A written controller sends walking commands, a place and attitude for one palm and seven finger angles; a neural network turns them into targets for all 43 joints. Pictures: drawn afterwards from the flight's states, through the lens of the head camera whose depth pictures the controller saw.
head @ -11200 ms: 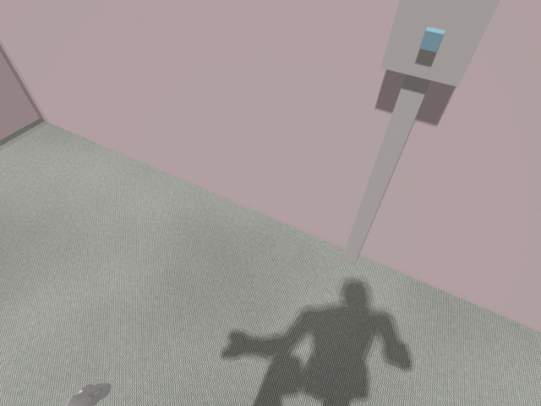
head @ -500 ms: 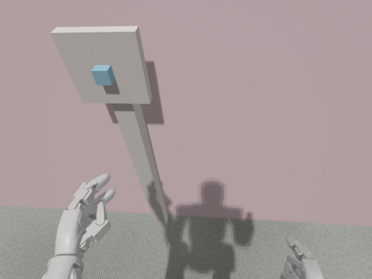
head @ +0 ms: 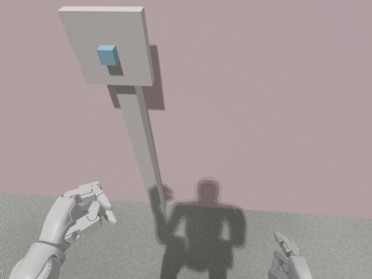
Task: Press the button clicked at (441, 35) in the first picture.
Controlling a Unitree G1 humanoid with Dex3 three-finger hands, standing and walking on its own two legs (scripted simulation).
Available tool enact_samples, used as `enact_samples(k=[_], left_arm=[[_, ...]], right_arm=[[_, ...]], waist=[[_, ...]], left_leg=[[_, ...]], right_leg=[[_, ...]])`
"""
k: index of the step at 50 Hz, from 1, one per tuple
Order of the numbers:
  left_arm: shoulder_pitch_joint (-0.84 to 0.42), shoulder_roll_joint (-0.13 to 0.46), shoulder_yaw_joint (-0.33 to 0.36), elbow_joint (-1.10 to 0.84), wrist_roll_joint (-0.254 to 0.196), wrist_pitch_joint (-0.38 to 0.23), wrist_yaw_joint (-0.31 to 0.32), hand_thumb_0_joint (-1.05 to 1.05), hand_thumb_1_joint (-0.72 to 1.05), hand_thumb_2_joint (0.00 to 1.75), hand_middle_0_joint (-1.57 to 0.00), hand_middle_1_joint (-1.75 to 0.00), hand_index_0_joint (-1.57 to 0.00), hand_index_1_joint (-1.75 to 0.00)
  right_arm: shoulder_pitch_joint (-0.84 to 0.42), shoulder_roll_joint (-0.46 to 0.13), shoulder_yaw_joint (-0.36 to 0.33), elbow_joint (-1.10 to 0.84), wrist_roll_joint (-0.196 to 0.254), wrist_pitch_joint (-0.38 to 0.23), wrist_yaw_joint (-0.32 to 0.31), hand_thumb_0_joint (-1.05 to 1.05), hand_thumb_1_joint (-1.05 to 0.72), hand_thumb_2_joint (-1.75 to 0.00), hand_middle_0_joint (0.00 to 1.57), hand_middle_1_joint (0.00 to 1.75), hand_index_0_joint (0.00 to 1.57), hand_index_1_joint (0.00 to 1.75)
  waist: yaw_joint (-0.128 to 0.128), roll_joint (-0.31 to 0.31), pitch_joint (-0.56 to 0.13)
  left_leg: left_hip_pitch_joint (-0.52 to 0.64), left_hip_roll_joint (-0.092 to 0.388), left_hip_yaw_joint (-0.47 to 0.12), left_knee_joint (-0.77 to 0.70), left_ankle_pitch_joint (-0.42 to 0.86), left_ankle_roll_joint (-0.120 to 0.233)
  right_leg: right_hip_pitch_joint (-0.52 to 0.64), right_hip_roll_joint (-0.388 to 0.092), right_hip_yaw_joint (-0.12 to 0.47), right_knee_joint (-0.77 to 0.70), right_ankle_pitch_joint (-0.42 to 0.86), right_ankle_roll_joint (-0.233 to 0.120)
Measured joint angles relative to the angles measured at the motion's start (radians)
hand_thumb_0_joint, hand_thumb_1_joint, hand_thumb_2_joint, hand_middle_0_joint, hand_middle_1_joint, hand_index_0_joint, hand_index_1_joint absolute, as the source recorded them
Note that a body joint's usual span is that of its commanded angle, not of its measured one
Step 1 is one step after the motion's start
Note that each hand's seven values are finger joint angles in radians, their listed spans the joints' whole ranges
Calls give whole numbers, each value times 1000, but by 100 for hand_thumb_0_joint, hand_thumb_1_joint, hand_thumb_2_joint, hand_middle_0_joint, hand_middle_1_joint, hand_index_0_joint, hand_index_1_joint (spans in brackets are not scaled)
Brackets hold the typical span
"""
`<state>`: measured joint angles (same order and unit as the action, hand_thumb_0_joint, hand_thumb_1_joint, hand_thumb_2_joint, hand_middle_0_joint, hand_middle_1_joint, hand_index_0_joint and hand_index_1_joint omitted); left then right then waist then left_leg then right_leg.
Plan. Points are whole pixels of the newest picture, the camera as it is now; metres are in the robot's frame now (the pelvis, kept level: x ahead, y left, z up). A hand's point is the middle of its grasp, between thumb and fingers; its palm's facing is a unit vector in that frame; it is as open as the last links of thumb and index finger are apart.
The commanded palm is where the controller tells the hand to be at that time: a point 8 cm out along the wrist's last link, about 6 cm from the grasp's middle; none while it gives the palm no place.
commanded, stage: raise the hand and make a fist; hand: left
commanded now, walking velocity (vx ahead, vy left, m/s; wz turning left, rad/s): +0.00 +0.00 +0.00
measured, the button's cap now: (108, 54) +0.55 +0.19 +0.23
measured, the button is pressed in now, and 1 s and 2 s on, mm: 0 0 0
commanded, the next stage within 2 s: aim a knuckle at the button in 1.24 s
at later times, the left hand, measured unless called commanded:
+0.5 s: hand (34, 186) +0.23 +0.24 +0.17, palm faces +0.00 -1.00 -0.10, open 3.1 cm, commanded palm +0.20 +0.29 +0.17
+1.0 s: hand (22, 168) +0.23 +0.24 +0.22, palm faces -0.04 -0.99 -0.12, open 3.1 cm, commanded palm +0.19 +0.29 +0.23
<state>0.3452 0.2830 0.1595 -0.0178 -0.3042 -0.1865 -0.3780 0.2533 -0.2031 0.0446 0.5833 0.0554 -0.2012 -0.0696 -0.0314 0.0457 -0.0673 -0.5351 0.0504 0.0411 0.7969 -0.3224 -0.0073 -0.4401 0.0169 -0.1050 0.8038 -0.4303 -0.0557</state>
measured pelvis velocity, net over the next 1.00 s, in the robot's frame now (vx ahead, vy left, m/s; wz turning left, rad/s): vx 0.00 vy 0.02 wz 0.03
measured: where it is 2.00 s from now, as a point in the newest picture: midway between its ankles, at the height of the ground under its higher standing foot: outside the picture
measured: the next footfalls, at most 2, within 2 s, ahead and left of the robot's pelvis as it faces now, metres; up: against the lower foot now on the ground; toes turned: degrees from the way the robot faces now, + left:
none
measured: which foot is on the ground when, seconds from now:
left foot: down 0.00-1.00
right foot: down 0.00-1.00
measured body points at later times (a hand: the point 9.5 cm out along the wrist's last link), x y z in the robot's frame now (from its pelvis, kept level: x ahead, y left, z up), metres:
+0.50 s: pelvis +0.02 +0.04 +0.02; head -0.01 +0.03 +0.47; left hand +0.22 +0.30 +0.18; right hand +0.23 -0.17 -0.02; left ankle +0.05 +0.13 -0.70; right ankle +0.00 -0.08 -0.70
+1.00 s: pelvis +0.00 +0.02 +0.03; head -0.04 +0.00 +0.48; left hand +0.23 +0.30 +0.23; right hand +0.21 -0.18 -0.03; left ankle +0.05 +0.13 -0.70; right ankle +0.00 -0.08 -0.70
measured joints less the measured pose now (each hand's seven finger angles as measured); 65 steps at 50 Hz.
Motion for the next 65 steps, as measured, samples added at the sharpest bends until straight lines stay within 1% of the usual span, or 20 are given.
enact_samples(k=[2,5,7,10,13,15,19,23,27,30,32,34,39,41,44,48,52,56,60,65], left_arm=[[38,-13,36,-42,-20,23,52,2,90,90,-107,-125,-107,-125],[78,-26,75,-111,-19,-7,115,2,90,90,-115,-133,-115,-133],[83,-26,78,-141,-7,-34,127,2,90,90,-119,-138,-119,-138],[65,-21,51,-152,7,-38,102,2,91,90,-124,-143,-124,-143],[41,-10,17,-150,16,5,67,2,91,90,-127,-146,-127,-146],[31,2,11,-160,21,36,60,2,90,90,-128,-148,-128,-148],[9,25,49,-203,6,79,79,2,90,90,-130,-149,-130,-149],[-47,25,90,-233,-11,125,86,2,90,90,-130,-150,-130,-150],[-101,27,85,-238,-4,213,58,2,90,90,-130,-150,-130,-150],[-123,45,79,-245,6,290,38,2,90,90,-130,-150,-131,-150],[-134,61,86,-258,7,325,35,2,90,90,-130,-150,-131,-150],[-146,75,103,-277,1,341,37,2,90,90,-131,-150,-131,-150],[-209,95,162,-290,-29,357,30,2,90,90,-131,-150,-131,-150],[-246,101,177,-271,-34,381,20,2,90,90,-131,-150,-131,-150],[-288,115,187,-238,-33,435,2,2,90,90,-131,-150,-131,-150],[-286,122,187,-213,-40,482,-15,2,90,90,-131,-150,-131,-150],[-241,108,182,-237,-48,483,-10,2,90,90,-131,-150,-131,-150],[-209,94,183,-274,-49,448,15,2,90,90,-131,-150,-131,-150],[-216,91,192,-269,-50,423,30,2,90,90,-131,-150,-131,-150],[-235,93,189,-225,-43,434,23,2,90,90,-131,-150,-131,-150]], right_arm=[[29,0,-9,2,-1,-5,-3,1,-90,-90,20,30,20,30],[65,-15,-24,17,-5,-24,2,1,-90,-90,20,30,20,30],[73,-33,-30,29,-6,-41,7,1,-90,-90,20,30,20,30],[64,-60,-32,42,-2,-69,9,1,-90,-90,20,30,20,30],[37,-73,-29,44,2,-95,3,1,-90,-90,20,30,20,30],[18,-70,-24,39,2,-108,0,1,-90,-90,20,30,20,30],[-9,-53,-9,20,0,-123,1,1,-90,-90,20,30,20,30],[-30,-47,9,7,0,-126,6,1,-90,-90,20,30,20,30],[-51,-46,29,-1,3,-110,7,1,-90,-90,20,30,20,30],[-63,-41,42,-7,3,-88,5,1,-90,-90,20,30,20,30],[-67,-37,51,-7,1,-75,3,1,-90,-90,20,30,20,30],[-66,-33,58,-4,-1,-66,2,1,-90,-90,20,30,20,30],[-59,-35,69,23,3,-52,0,1,-90,-90,20,30,20,30],[-59,-40,70,34,8,-43,-2,1,-90,-90,20,30,20,30],[-62,-48,70,41,17,-25,-5,1,-90,-90,20,30,20,30],[-66,-57,66,33,24,-8,-4,1,-90,-90,20,30,20,30],[-61,-63,59,22,22,-7,-3,1,-90,-90,20,30,20,30],[-50,-68,50,23,19,-18,-5,1,-90,-90,20,30,20,30],[-47,-75,42,37,19,-28,-11,1,-90,-90,20,30,20,30],[-55,-82,36,47,24,-33,-16,1,-90,-90,20,30,20,30]], waist=[[-3,-2,-1],[11,-5,-2],[22,-4,6],[35,4,19],[41,7,28],[43,1,27],[49,-12,20],[69,-7,18],[88,3,25],[95,3,36],[98,0,43],[100,-2,48],[108,5,46],[108,11,45],[105,19,47],[91,25,51],[81,23,56],[83,19,57],[88,26,54],[87,37,52]], left_leg=[[31,0,13,-28,6,4],[57,-5,18,-53,10,12],[67,-10,13,-60,12,18],[76,-19,5,-68,17,29],[93,-26,6,-86,25,38],[112,-31,11,-105,31,43],[163,-37,17,-144,40,46],[209,-44,13,-174,47,51],[242,-53,10,-205,61,56],[261,-59,10,-232,77,57],[274,-60,9,-247,86,56],[288,-61,8,-261,94,54],[317,-59,1,-286,108,49],[326,-59,-3,-295,114,47],[335,-57,-4,-309,126,43],[335,-52,-3,-323,139,37],[334,-42,-1,-324,142,28],[338,-31,-4,-317,136,18],[341,-23,-10,-307,127,11],[335,-16,-13,-295,117,7]], right_leg=[[26,0,13,-28,11,4],[56,-2,17,-61,23,11],[73,-6,12,-77,28,17],[93,-13,3,-100,38,27],[113,-19,4,-125,50,36],[130,-22,9,-143,58,40],[181,-26,14,-186,72,45],[235,-29,9,-228,85,50],[271,-36,5,-261,100,56],[287,-40,5,-280,111,57],[299,-40,4,-292,117,56],[311,-40,3,-303,123,54],[343,-35,-4,-331,136,49],[352,-34,-7,-337,140,47],[357,-32,-9,-344,147,43],[350,-27,-6,-344,153,36],[345,-17,-3,-342,154,27],[352,-6,-5,-343,151,18],[363,3,-10,-347,148,12],[361,10,-11,-344,142,10]])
